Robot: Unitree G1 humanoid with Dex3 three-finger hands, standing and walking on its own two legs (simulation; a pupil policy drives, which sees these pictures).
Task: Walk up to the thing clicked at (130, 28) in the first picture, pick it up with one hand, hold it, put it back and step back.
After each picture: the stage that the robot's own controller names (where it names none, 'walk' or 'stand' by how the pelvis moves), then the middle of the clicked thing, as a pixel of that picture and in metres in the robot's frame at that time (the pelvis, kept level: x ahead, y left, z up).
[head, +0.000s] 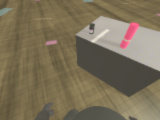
stand; (128, 36) +0.79 -0.31 +0.03
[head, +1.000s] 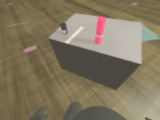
walk; (99, 32) +0.75 +0.01 +0.06
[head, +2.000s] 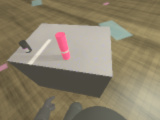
stand; (63, 47) +0.51 +0.27 +0.06
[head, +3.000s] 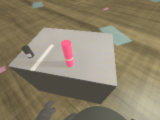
stand; (68, 55) +0.47 +0.22 +0.03
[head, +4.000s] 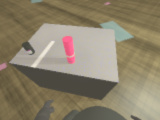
stand; (69, 51) +0.49 +0.21 +0.03
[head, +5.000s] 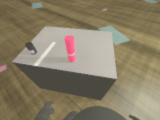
stand; (70, 50) +0.52 +0.21 +0.03
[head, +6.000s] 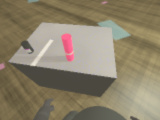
stand; (68, 49) +0.51 +0.22 +0.03
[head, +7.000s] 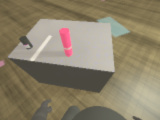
stand; (66, 44) +0.54 +0.24 +0.04
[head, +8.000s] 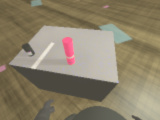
stand; (69, 52) +0.48 +0.21 +0.04
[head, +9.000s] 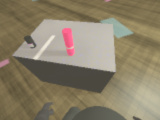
stand; (69, 43) +0.56 +0.23 +0.04
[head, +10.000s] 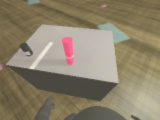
stand; (69, 52) +0.48 +0.21 +0.04
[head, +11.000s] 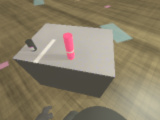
stand; (69, 47) +0.54 +0.23 +0.03
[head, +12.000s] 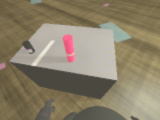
stand; (69, 50) +0.50 +0.21 +0.03
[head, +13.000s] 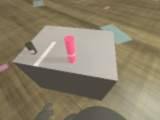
stand; (70, 51) +0.51 +0.21 +0.03
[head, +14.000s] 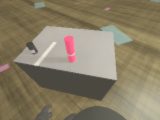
stand; (70, 50) +0.52 +0.21 +0.03
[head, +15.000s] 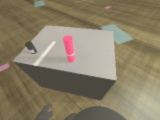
stand; (69, 50) +0.52 +0.22 +0.03
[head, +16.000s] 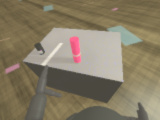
rise first; (76, 51) +0.52 +0.20 +0.04
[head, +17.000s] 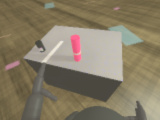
go down; (76, 49) +0.53 +0.19 +0.04
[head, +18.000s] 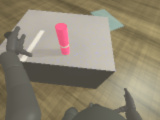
go down; (63, 41) +0.54 +0.18 +0.06
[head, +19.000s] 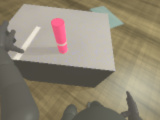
approach; (60, 39) +0.53 +0.19 +0.08
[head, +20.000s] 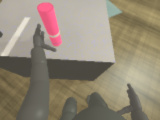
close in; (52, 29) +0.55 +0.20 +0.12
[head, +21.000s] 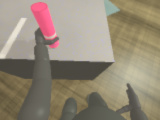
lift; (48, 30) +0.54 +0.21 +0.12
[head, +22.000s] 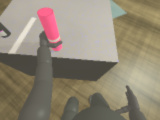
lift; (52, 33) +0.51 +0.21 +0.12
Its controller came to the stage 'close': yes
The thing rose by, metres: 0.00
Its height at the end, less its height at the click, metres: +0.00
